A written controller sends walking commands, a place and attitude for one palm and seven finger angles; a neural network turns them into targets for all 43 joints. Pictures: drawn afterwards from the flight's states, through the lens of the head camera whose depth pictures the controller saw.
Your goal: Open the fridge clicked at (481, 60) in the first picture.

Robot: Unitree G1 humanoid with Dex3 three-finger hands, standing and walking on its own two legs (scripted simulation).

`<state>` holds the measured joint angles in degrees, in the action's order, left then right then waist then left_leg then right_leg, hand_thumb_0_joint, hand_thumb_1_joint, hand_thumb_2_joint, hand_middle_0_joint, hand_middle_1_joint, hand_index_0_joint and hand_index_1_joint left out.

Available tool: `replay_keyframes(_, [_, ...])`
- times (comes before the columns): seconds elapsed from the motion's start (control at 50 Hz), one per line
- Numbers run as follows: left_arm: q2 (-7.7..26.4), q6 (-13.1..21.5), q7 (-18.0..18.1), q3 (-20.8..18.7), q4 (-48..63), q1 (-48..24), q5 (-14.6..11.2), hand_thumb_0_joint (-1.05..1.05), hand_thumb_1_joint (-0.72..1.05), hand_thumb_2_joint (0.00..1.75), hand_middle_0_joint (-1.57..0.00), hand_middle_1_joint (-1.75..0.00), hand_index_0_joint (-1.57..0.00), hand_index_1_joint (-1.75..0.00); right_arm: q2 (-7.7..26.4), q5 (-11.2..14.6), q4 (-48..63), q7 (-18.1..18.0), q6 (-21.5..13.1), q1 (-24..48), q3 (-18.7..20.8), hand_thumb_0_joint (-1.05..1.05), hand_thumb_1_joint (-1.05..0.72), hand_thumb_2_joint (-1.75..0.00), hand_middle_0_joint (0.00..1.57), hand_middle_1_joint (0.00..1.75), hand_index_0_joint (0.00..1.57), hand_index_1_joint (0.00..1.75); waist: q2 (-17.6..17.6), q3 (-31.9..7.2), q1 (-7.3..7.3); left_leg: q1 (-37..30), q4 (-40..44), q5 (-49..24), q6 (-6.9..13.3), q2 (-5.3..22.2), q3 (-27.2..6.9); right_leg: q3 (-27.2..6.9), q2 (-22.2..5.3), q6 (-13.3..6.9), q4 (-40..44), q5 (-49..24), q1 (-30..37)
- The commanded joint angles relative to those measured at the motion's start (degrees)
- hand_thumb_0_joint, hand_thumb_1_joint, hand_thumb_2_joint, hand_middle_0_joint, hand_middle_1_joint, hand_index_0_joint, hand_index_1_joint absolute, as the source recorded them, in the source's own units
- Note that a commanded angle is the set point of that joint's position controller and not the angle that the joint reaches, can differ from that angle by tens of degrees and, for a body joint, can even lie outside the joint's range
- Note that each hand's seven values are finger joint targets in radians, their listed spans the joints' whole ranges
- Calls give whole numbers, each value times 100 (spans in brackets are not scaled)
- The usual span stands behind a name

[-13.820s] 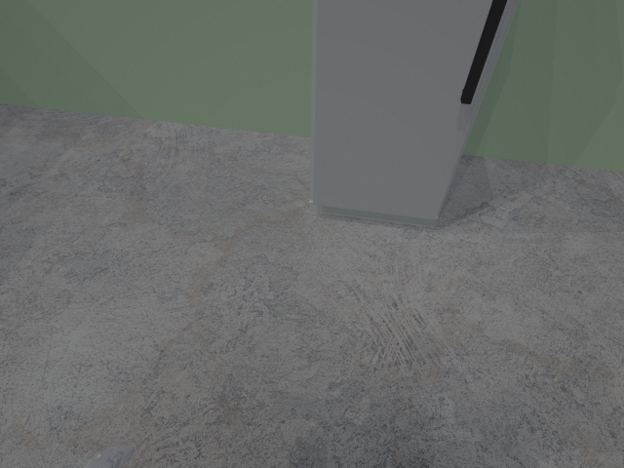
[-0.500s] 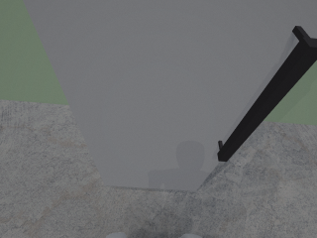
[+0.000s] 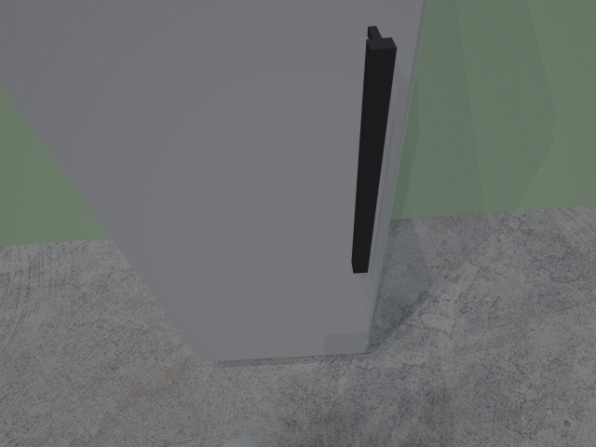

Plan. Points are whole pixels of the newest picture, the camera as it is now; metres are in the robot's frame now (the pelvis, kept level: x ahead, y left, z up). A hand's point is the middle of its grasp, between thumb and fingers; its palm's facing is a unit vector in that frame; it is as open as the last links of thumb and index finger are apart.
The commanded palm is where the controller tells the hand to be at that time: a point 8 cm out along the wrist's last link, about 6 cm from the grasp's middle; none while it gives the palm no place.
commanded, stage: come to a stop and stand still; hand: right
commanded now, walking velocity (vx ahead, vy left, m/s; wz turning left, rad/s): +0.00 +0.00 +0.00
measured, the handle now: (364, 177) +0.48 -0.09 +0.10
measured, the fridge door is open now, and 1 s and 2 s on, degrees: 0 0 0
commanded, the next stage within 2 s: look again from close up in 0.82 s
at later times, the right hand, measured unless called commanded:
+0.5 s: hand out of the picture -0.06 -0.19 -0.18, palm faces -0.01 +0.99 -0.16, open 7.4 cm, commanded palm none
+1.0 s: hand out of the picture -0.13 -0.17 -0.18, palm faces +0.02 +0.99 -0.14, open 7.4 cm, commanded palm none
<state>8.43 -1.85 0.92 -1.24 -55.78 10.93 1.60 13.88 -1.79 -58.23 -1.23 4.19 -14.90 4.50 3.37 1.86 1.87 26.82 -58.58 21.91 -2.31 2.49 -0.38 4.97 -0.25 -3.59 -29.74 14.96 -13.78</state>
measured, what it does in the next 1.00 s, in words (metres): steps on the spot: left foot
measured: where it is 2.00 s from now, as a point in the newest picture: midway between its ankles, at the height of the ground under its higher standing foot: outside the picture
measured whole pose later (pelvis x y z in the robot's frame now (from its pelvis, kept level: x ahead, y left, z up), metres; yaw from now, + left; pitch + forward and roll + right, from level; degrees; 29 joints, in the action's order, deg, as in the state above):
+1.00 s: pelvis -0.06 -0.02 +0.00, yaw +1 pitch +0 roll +2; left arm 8.2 -1.3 0.5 -1.1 -62.1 17.5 1.4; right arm 5.1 -1.7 -64.6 -2.7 -0.5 -25.2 -0.4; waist -1.0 0.2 -0.5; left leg 12.0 -27.8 15.7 0.6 -0.4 3.7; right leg 6.4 1.4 -2.8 -28.9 11.0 -20.0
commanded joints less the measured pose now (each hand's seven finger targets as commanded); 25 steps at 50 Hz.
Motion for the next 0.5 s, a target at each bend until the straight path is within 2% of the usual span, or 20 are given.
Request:
replay_keyframes(0.0, [821,190,135,-160,142,223,-63,0,90,90,-20,-30,-20,-30,111,29,130,-31,-186,-194,-100,0,-90,-90,20,30,20,30,-861,-69,-141,145,322,-47,-53,51,-84,-1242,-1218,-385,1660,-568,448])
replay_keyframes(0.04, [769,199,159,-158,5,448,-63,0,90,90,-20,-30,-20,-30,40,32,112,-42,-188,-160,-154,0,-90,-90,20,30,20,30,-953,-119,-224,-57,1043,128,-44,97,-25,-1425,-1325,-473,1748,-499,703])
replay_keyframes(0.06, [763,204,165,-158,-62,556,-60,0,90,90,-20,-30,-20,-30,43,22,93,-37,-204,-87,-187,0,-90,-90,20,30,20,30,-935,-75,-279,-177,1477,243,-19,118,36,-1491,-1364,-521,1748,-726,842])
replay_keyframes(0.08, [795,206,165,-159,-127,670,-55,0,90,90,-20,-30,-20,-30,-6,32,75,-39,-206,-93,-218,0,-90,-90,20,30,20,30,-887,-230,-331,-394,1824,378,2,89,54,-1620,-1421,-529,1776,-783,999])
replay_keyframes(0.1, [830,209,165,-169,-186,699,-56,0,90,90,-20,-30,-20,-30,-46,44,16,-47,-204,-158,-236,0,-90,-90,20,30,20,30,-913,-258,-315,-592,2109,397,31,83,65,-1660,-1473,-525,1822,-701,976])
replay_keyframes(0.14, [845,209,158,-169,-295,727,-66,0,90,90,-20,-30,-20,-30,-91,51,-152,-71,-195,-379,-258,0,-90,-90,20,30,20,30,-786,-207,-249,-964,2606,205,100,51,67,-1699,-1418,-390,1951,-403,807])
replay_keyframes(0.16, [794,218,147,-161,-350,730,-79,0,90,90,-20,-30,-20,-30,-77,50,-221,-83,-220,-453,-266,0,-90,-90,20,30,20,30,-792,-156,-209,-1209,3072,-52,141,70,65,-1638,-1340,-308,1890,-484,661])
replay_keyframes(0.2, [688,216,131,-121,-431,669,-110,0,90,90,-20,-30,-20,-30,-68,60,-425,-105,-270,-780,-260,0,-90,-90,20,30,20,30,-508,-104,-86,-1908,3927,-793,247,163,2,-1307,-1014,99,1862,-26,166])
replay_keyframes(0.22, [590,210,109,-103,-473,700,-120,0,90,90,-20,-30,-20,-30,-13,61,-466,-123,-296,-818,-261,0,-90,-90,20,30,20,30,-327,66,-112,-1994,3987,-830,360,327,-197,-1105,-799,300,1833,195,-100])
replay_keyframes(0.24, [539,207,94,-74,-511,727,-116,0,90,90,-20,-30,-20,-30,-14,76,-495,-129,-318,-833,-277,0,-90,-90,20,30,20,30,-216,141,-144,-1770,4019,-683,480,445,-348,-978,-624,419,1773,149,-15])
replay_keyframes(0.26, [478,224,81,-57,-570,805,-111,0,90,90,-20,-30,-20,-30,-1,85,-501,-144,-335,-775,-285,0,-90,-90,20,30,20,30,-324,169,-185,-1642,4023,-740,529,533,-355,-967,-594,448,1731,-84,105])
replay_keyframes(0.28, [442,212,79,-38,-654,866,-89,0,90,90,-20,-30,-20,-30,-69,90,-515,-141,-401,-721,-292,0,-90,-90,20,30,20,30,208,99,-225,-1495,4089,-658,505,478,-410,-839,-571,321,1556,-210,309])
replay_keyframes(0.3, [475,206,76,-30,-710,933,-89,0,90,90,-20,-30,-20,-30,-117,99,-499,-137,-427,-637,-319,0,-90,-90,20,30,20,30,441,194,-271,-1255,4178,-482,473,501,-432,-741,-566,253,1435,-244,465])
replay_keyframes(0.32, [460,201,73,-28,-754,1025,-86,0,90,90,-20,-30,-20,-30,-152,110,-487,-138,-433,-589,-330,0,-90,-90,20,30,20,30,460,220,-313,-1075,4199,-330,448,493,-413,-748,-568,226,1405,-253,609])
replay_keyframes(0.36, [439,184,63,-19,-862,1127,-88,0,90,90,-20,-30,-20,-30,-190,103,-475,-150,-417,-576,-336,0,-90,-90,20,30,20,30,173,364,-329,-920,4150,-139,402,409,-367,-821,-617,206,1499,87,523])
replay_keyframes(0.4, [417,166,66,-19,-914,1116,-79,0,90,90,-20,-30,-20,-30,-234,92,-484,-151,-391,-689,-329,0,-90,-90,20,30,20,30,-118,548,-280,-896,4043,8,369,326,-297,-998,-683,196,1760,687,233])
replay_keyframes(0.44, [448,143,76,-45,-927,1112,-65,0,90,90,-20,-30,-20,-30,-277,74,-531,-146,-354,-881,-309,0,-90,-90,20,30,20,30,-493,645,-220,-998,3838,57,351,201,-161,-1160,-756,211,2068,1299,-92])
replay_keyframes(0.48, [451,131,75,-63,-930,1088,-61,0,90,90,-20,-30,-20,-30,-297,55,-572,-145,-336,-1052,-301,0,-90,-90,20,30,20,30,-636,643,-157,-1225,3696,18,352,128,-44,-1228,-781,221,2253,1605,-389])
